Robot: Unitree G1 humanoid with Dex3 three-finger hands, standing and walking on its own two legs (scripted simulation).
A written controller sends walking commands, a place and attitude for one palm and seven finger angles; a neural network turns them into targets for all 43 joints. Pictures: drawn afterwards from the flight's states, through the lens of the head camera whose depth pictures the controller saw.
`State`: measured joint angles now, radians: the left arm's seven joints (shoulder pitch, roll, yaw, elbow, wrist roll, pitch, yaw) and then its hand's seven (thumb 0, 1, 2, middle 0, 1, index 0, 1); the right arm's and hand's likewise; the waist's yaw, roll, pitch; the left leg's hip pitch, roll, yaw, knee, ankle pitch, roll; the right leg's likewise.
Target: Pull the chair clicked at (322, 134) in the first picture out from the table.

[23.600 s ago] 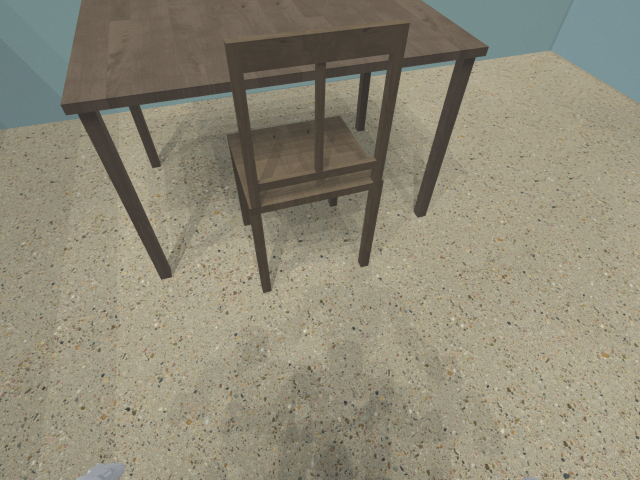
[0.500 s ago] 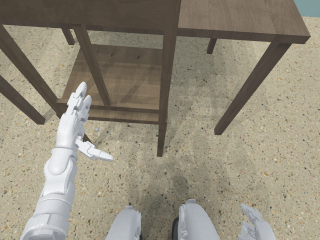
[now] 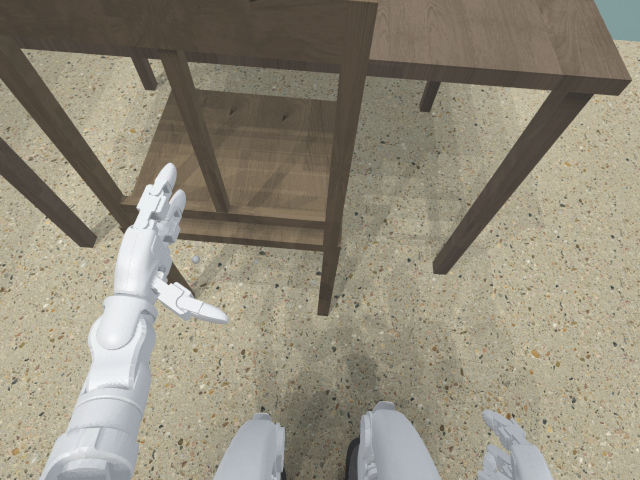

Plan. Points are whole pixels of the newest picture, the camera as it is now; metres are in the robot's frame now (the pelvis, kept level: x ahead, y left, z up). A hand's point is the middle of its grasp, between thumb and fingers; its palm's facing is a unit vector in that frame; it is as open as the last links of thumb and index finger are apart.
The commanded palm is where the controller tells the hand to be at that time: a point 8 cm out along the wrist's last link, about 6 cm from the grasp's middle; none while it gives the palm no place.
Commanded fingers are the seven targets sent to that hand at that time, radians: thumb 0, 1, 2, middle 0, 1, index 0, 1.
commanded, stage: push the fingers through the gap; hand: left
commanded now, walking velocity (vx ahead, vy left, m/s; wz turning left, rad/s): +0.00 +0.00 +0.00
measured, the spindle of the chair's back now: (202, 146) +0.54 +0.18 +0.03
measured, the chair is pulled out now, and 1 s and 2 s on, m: -0.02 -0.02 -0.02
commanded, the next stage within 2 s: hook a spindle and tug to test in 1.44 s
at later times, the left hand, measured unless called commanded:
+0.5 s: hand (205, 218) +0.43 +0.16 +0.02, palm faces -0.08 -1.00 -0.05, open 16.9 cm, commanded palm +0.42 +0.20 +0.02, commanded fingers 0.00 -0.50 0.30 -0.06 -0.08 -0.06 -0.08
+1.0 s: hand (217, 186) +0.48 +0.15 +0.02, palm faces -0.06 -1.00 -0.05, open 17.0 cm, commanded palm +0.46 +0.19 +0.02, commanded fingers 0.00 -0.50 0.30 -0.06 -0.08 -0.06 -0.08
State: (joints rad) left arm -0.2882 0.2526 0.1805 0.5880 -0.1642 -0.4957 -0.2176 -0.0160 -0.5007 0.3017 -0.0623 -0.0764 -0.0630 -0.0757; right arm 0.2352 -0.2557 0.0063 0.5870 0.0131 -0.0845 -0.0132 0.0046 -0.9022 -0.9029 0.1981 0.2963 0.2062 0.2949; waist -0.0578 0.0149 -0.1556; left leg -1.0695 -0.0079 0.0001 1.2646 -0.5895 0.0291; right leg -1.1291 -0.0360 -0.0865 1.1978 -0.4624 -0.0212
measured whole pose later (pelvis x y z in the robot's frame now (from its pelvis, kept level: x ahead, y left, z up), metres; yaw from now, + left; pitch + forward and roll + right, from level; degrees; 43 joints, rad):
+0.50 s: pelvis +0.00 +0.00 +0.00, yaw -1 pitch +25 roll -2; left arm -0.53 0.31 0.24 0.80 -0.14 -0.49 -0.22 -0.02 -0.50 0.30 -0.06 -0.08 -0.06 -0.08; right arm 0.29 -0.26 0.01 0.62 0.00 -0.05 0.00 0.00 -0.90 -0.90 0.20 0.30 0.21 0.29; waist -0.10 0.02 -0.14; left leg -1.11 0.00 0.01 1.28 -0.59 0.03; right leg -1.17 -0.03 -0.08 1.20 -0.45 -0.02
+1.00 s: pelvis +0.00 +0.00 -0.01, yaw -1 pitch +27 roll -2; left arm -0.74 0.37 0.31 1.01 -0.10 -0.52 -0.20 -0.02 -0.50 0.30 -0.06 -0.08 -0.05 -0.07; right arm 0.30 -0.26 0.01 0.63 -0.02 0.01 0.01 0.00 -0.90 -0.90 0.20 0.30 0.21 0.29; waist -0.14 0.03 -0.14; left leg -1.16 0.01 0.00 1.29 -0.59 0.03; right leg -1.22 -0.02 -0.08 1.21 -0.45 -0.02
